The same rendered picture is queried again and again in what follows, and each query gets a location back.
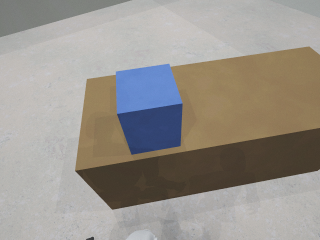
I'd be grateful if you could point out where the carton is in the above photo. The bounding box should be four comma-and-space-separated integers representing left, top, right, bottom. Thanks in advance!
116, 64, 183, 155

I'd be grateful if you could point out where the pedestal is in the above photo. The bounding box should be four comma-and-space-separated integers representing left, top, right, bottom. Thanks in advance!
75, 46, 320, 210

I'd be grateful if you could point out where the left robot thigh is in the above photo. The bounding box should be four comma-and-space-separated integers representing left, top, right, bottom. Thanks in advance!
126, 230, 158, 240

